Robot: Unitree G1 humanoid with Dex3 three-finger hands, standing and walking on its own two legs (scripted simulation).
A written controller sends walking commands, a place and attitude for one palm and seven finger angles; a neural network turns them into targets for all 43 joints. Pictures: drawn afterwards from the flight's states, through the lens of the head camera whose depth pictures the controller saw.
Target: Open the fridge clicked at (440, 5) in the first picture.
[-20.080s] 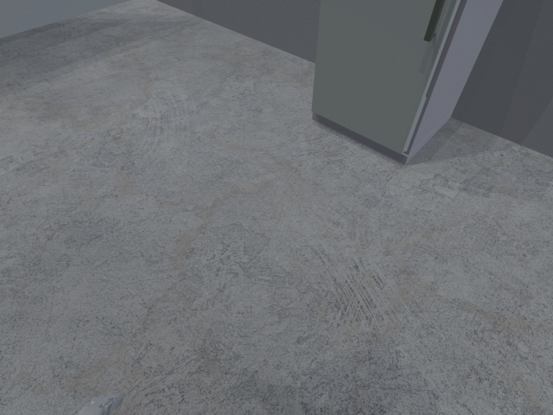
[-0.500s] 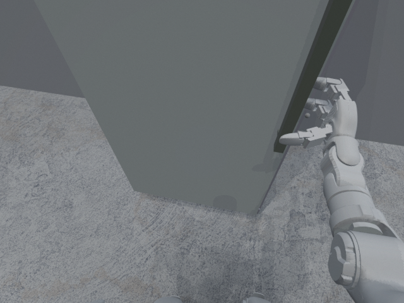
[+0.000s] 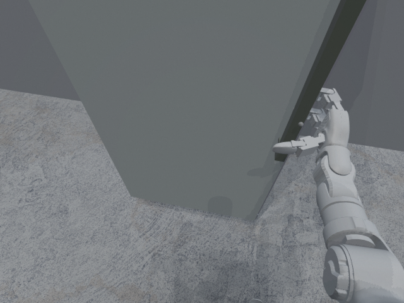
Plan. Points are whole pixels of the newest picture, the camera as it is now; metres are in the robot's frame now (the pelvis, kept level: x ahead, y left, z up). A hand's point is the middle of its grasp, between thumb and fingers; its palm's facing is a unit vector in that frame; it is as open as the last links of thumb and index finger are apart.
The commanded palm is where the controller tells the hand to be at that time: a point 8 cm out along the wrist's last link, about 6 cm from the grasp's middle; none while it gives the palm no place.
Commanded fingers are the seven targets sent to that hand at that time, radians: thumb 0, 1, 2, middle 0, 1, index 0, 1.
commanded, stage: slide the fingers in behind the handle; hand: right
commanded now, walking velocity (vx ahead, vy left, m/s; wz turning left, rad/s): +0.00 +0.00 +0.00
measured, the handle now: (311, 78) +0.51 -0.12 +0.18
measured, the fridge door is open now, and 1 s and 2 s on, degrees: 0 0 0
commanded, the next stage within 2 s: grip the handle and tug to test in 0.52 s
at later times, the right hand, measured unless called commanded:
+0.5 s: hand (301, 123) +0.46 -0.12 +0.11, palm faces +0.06 +1.00 +0.02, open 14.0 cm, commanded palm +0.43 -0.17 +0.11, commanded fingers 0.00 0.50 -0.30 0.30 1.20 0.30 1.20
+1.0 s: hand (296, 124) +0.46 -0.12 +0.11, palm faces +0.07 +1.00 +0.02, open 10.5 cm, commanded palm +0.43 -0.16 +0.11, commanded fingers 0.00 -0.43 -0.70 0.40 1.33 0.40 1.33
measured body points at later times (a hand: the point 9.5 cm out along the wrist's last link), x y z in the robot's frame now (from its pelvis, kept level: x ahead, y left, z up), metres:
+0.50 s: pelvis +0.00 +0.00 +0.00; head +0.07 +0.01 +0.45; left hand +0.05 +0.26 -0.13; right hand +0.46 -0.18 +0.11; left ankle -0.04 +0.10 -0.70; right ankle +0.04 -0.13 -0.70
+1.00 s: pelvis -0.01 +0.00 +0.00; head +0.05 +0.00 +0.45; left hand +0.04 +0.25 -0.12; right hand +0.45 -0.17 +0.11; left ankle -0.04 +0.10 -0.70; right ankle +0.04 -0.13 -0.70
